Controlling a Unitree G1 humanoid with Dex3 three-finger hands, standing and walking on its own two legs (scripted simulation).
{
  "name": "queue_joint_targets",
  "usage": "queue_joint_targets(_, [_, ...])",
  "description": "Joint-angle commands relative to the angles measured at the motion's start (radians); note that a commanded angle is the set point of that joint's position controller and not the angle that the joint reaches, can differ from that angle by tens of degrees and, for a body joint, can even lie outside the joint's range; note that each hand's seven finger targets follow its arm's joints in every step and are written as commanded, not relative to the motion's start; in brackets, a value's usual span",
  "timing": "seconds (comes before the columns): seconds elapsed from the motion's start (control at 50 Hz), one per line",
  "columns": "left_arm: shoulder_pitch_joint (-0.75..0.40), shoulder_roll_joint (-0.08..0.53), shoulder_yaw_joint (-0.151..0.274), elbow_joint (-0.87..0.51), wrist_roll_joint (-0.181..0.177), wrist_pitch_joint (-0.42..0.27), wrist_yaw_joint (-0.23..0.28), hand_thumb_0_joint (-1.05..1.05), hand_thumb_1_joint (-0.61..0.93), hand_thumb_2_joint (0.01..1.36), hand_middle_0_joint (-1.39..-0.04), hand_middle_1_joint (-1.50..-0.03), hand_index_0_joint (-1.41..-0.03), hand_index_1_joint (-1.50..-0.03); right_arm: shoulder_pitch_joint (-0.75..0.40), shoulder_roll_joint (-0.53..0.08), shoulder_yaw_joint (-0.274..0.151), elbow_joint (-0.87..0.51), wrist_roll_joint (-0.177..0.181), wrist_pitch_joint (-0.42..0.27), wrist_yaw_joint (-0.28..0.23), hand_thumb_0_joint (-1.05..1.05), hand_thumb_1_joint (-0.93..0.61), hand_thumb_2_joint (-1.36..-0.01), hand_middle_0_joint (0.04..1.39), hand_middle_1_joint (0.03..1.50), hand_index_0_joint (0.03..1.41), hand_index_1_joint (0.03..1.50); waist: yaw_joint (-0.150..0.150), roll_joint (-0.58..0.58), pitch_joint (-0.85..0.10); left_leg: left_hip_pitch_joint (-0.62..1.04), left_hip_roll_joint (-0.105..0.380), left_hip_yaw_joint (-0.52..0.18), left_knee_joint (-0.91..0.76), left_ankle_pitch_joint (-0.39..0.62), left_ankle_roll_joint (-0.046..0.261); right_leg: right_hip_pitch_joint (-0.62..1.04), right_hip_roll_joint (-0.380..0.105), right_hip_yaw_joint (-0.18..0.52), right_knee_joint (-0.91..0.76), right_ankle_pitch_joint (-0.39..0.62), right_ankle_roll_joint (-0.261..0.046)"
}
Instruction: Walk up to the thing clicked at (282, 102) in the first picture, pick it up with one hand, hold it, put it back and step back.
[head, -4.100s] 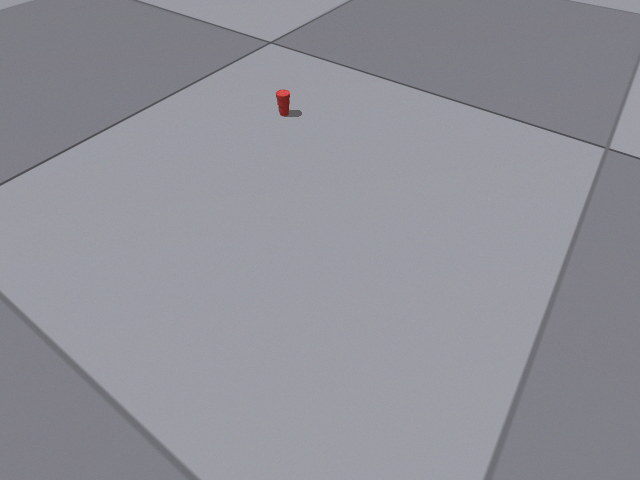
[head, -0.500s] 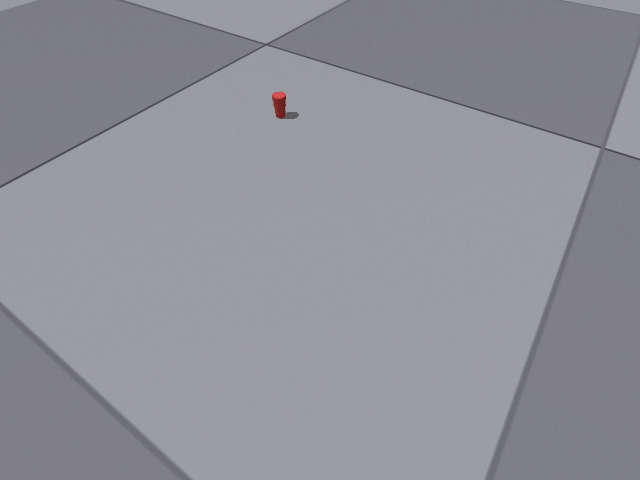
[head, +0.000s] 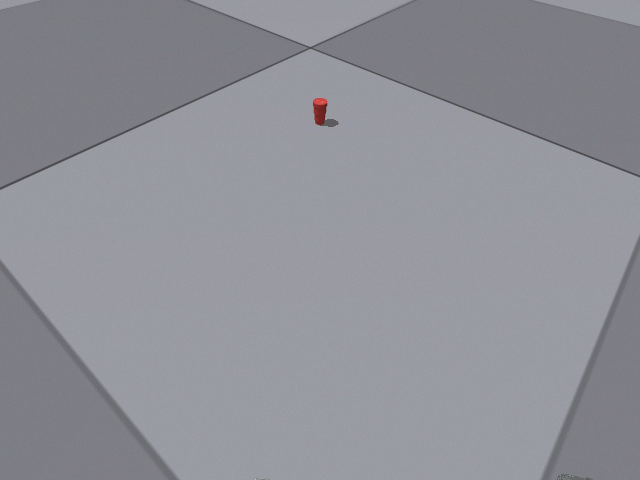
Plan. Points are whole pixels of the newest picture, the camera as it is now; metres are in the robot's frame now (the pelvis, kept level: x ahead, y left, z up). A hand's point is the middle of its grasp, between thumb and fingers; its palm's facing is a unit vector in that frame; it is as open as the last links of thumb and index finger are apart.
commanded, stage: walk up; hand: left
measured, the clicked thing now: (319, 112) +2.08 +0.09 -0.70
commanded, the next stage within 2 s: none
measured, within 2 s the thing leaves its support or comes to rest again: neither
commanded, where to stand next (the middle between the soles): +1.74 -0.08 m, yaw -2 degrees
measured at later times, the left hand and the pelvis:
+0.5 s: hand (185, 304) +0.42 +0.27 -0.12, palm faces -0.14 -0.91 -0.38, open 7.4 cm; pelvis +0.27 +0.00 -0.01, yaw -3 degrees
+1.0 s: hand (210, 236) +0.62 +0.28 -0.17, palm faces -0.07 -0.93 -0.36, open 7.4 cm; pelvis +0.57 +0.00 -0.02, yaw -2 degrees
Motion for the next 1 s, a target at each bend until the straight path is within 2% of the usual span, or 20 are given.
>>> queue_joint_targets(0.0, [-0.159,0.194,0.026,-0.138,-0.020,-0.022,0.003,0.000,0.900,0.900,-0.200,-0.300,-0.200,-0.300,0.223,-0.245,-0.098,-0.019,0.001,-0.032,-0.033,0.000,-0.900,-0.900,0.200,0.300,0.200,0.300,-0.211,0.097,-0.155,0.706,-0.060,0.067,-0.112,0.105,0.055,-0.524,-0.057,-0.047,0.351,0.212,-0.115])
queue_joint_targets(0.02, [-0.140,0.106,0.005,-0.157,-0.026,-0.025,0.010,0.000,0.900,0.900,-0.200,-0.300,-0.200,-0.300,0.381,-0.336,-0.121,-0.007,-0.017,-0.036,-0.049,0.000,-0.900,-0.900,0.200,0.300,0.200,0.300,-0.269,0.364,-0.215,0.811,0.174,-0.343,-0.296,-0.264,0.108,-0.754,0.085,-0.027,0.697,-0.156,-0.080])
queue_joint_targets(0.04, [-0.155,0.162,0.010,-0.165,-0.022,-0.027,0.019,0.000,0.900,0.900,-0.200,-0.300,-0.200,-0.300,0.287,-0.398,-0.126,-0.058,0.014,-0.042,-0.049,0.000,-0.900,-0.900,0.200,0.300,0.200,0.300,-0.228,0.263,-0.184,0.647,0.357,-0.718,-0.498,-0.569,0.192,-0.776,0.076,0.138,0.824,-0.185,-0.082])
queue_joint_targets(0.06, [-0.147,0.226,0.012,-0.150,-0.025,-0.029,0.022,0.000,0.900,0.900,-0.200,-0.300,-0.200,-0.300,0.163,-0.381,-0.120,-0.094,0.037,-0.042,-0.049,0.000,-0.900,-0.900,0.200,0.300,0.200,0.300,-0.167,0.119,-0.115,0.527,0.385,-0.677,-0.511,-0.550,0.231,-0.767,0.004,0.194,0.873,-0.082,-0.082])
queue_joint_targets(0.1, [-0.061,0.239,0.021,-0.090,-0.038,-0.030,0.011,0.000,0.900,0.900,-0.200,-0.300,-0.200,-0.300,0.042,-0.277,-0.080,-0.138,0.042,-0.048,-0.053,0.000,-0.900,-0.900,0.200,0.300,0.200,0.300,-0.078,0.062,-0.013,0.399,0.289,-0.414,-0.455,-0.335,0.189,-0.722,-0.072,0.160,0.771,0.038,-0.056])
queue_joint_targets(0.14, [-0.026,0.228,0.033,-0.058,-0.026,-0.019,-0.006,0.000,0.900,0.900,-0.200,-0.300,-0.200,-0.300,0.019,-0.230,-0.059,-0.146,0.043,-0.057,-0.049,0.000,-0.900,-0.900,0.200,0.300,0.200,0.300,-0.052,0.081,0.032,0.249,0.235,-0.252,-0.492,-0.245,0.165,-0.628,-0.106,0.119,0.660,0.081,-0.025])
queue_joint_targets(0.28, [-0.185,0.190,0.044,-0.126,-0.011,-0.007,-0.047,0.000,0.900,0.900,-0.200,-0.300,-0.200,-0.300,0.052,-0.264,-0.062,-0.155,0.036,-0.079,-0.038,0.000,-0.900,-0.900,0.200,0.300,0.200,0.300,-0.081,0.108,0.093,0.267,0.212,-0.130,-0.563,-0.212,0.189,-0.668,-0.130,0.046,0.381,0.241,0.006])
queue_joint_targets(0.44, [-0.316,0.137,0.040,-0.153,-0.022,-0.015,-0.040,0.000,0.900,0.900,-0.200,-0.300,-0.200,-0.300,0.145,-0.262,-0.064,-0.125,0.024,-0.064,-0.054,0.000,-0.900,-0.900,0.200,0.300,0.200,0.300,-0.091,0.066,0.032,0.390,0.188,-0.004,-0.366,0.359,0.149,-0.471,-0.052,-0.056,0.190,0.275,-0.053])
queue_joint_targets(0.48, [-0.155,0.163,0.057,-0.107,-0.021,-0.017,-0.023,0.000,0.900,0.900,-0.200,-0.300,-0.200,-0.300,0.149,-0.242,-0.056,-0.132,0.014,-0.055,-0.062,0.000,-0.900,-0.900,0.200,0.300,0.200,0.300,-0.001,-0.012,-0.085,0.309,0.122,0.086,-0.045,0.575,0.110,-0.158,0.011,-0.111,0.140,0.233,-0.081])
queue_joint_targets(0.5, [0.018,0.216,0.087,-0.075,-0.013,-0.020,-0.005,0.000,0.900,0.900,-0.200,-0.300,-0.200,-0.300,0.182,-0.201,-0.036,-0.134,0.012,-0.053,-0.060,0.000,-0.900,-0.900,0.200,0.300,0.200,0.300,0.074,-0.092,-0.201,0.147,0.059,0.108,0.230,0.467,0.080,0.110,-0.010,-0.048,0.161,0.141,-0.103])
queue_joint_targets(0.52, [0.137,0.310,0.117,-0.071,-0.004,-0.026,0.010,0.000,0.900,0.900,-0.200,-0.300,-0.200,-0.300,0.240,-0.101,-0.004,-0.160,0.032,-0.056,-0.061,0.000,-0.900,-0.900,0.200,0.300,0.200,0.300,0.094,-0.334,-0.282,-0.116,-0.050,0.101,0.513,-0.012,0.041,0.319,-0.292,0.382,0.058,-0.100,-0.167])
queue_joint_targets(0.54, [0.098,0.358,0.120,-0.091,-0.028,-0.031,0.013,0.000,0.900,0.900,-0.200,-0.300,-0.200,-0.300,0.216,-0.192,-0.024,-0.163,0.048,-0.058,-0.071,0.000,-0.900,-0.900,0.200,0.300,0.200,0.300,0.083,-0.288,-0.279,-0.289,-0.093,0.012,0.655,-0.155,0.033,0.368,-0.424,0.704,-0.074,-0.045,-0.290])
queue_joint_targets(0.58, [-0.019,0.292,0.101,-0.129,-0.052,-0.035,0.026,0.000,0.900,0.900,-0.200,-0.300,-0.200,-0.300,0.120,-0.216,-0.027,-0.141,0.054,-0.063,-0.071,0.000,-0.900,-0.900,0.200,0.300,0.200,0.300,0.050,-0.094,-0.149,-0.251,0.011,-0.115,0.702,-0.017,0.042,0.119,-0.366,0.454,-0.066,0.177,-0.285])
queue_joint_targets(0.66, [-0.144,0.214,0.067,-0.162,-0.038,-0.052,0.028,0.000,0.900,0.900,-0.200,-0.300,-0.200,-0.300,0.192,-0.189,-0.033,-0.100,0.031,-0.039,-0.040,0.000,-0.900,-0.900,0.200,0.300,0.200,0.300,-0.060,-0.140,0.002,-0.099,0.067,-0.070,0.437,0.075,0.025,-0.252,-0.242,0.175,-0.152,0.068,-0.221])
queue_joint_targets(0.86, [-0.190,0.259,0.071,-0.191,-0.012,-0.061,0.007,0.000,0.900,0.900,-0.200,-0.300,-0.200,-0.300,0.093,-0.166,-0.057,-0.129,0.014,-0.041,-0.002,0.000,-0.900,-0.900,0.200,0.300,0.200,0.300,-0.097,-0.089,-0.014,0.163,0.050,0.074,-0.015,0.279,-0.011,-0.369,-0.219,0.046,-0.106,-0.095,-0.192])
queue_joint_targets(0.9, [-0.136,0.210,0.051,-0.184,-0.010,-0.053,0.008,0.000,0.900,0.900,-0.200,-0.300,-0.200,-0.300,0.213,-0.216,-0.077,-0.089,0.007,-0.053,-0.019,0.000,-0.900,-0.900,0.200,0.300,0.200,0.300,-0.156,0.072,-0.077,0.392,-0.015,0.101,-0.068,0.142,0.021,-0.413,-0.148,-0.023,0.214,0.184,-0.153])
queue_joint_targets(0.92, [-0.083,0.153,0.029,-0.182,-0.017,-0.047,0.012,0.000,0.900,0.900,-0.200,-0.300,-0.200,-0.300,0.333,-0.271,-0.097,-0.062,-0.008,-0.061,-0.036,0.000,-0.900,-0.900,0.200,0.300,0.200,0.300,-0.208,0.254,-0.129,0.523,0.068,-0.053,-0.167,-0.068,0.072,-0.530,-0.073,-0.077,0.559,0.198,-0.117])
queue_joint_targets(0.94, [-0.055,0.073,0.007,-0.199,-0.033,-0.045,0.016,0.000,0.900,0.900,-0.200,-0.300,-0.200,-0.300,0.366,-0.347,-0.108,-0.086,-0.012,-0.069,-0.054,0.000,-0.900,-0.900,0.200,0.300,0.200,0.300,-0.197,0.410,-0.138,0.632,0.316,-0.525,-0.311,-0.162,0.136,-0.768,0.063,-0.011,0.822,-0.158,-0.059])
queue_joint_targets(0.96, [-0.056,0.187,0.024,-0.189,-0.037,-0.039,0.033,0.000,0.900,0.900,-0.200,-0.300,-0.200,-0.300,0.303,-0.378,-0.112,-0.116,0.032,-0.068,-0.057,0.000,-0.900,-0.900,0.200,0.300,0.200,0.300,-0.183,0.218,-0.158,0.571,0.414,-0.731,-0.434,-0.228,0.230,-0.798,0.043,0.100,0.884,-0.140,-0.074])
queue_joint_targets(0.98, [-0.098,0.217,0.019,-0.171,-0.032,-0.041,0.038,0.000,0.900,0.900,-0.200,-0.300,-0.200,-0.300,0.231,-0.349,-0.104,-0.123,0.044,-0.065,-0.060,0.000,-0.900,-0.900,0.200,0.300,0.200,0.300,-0.158,0.101,-0.087,0.466,0.389,-0.600,-0.419,-0.180,0.216,-0.784,-0.013,0.160,0.900,-0.056,-0.072])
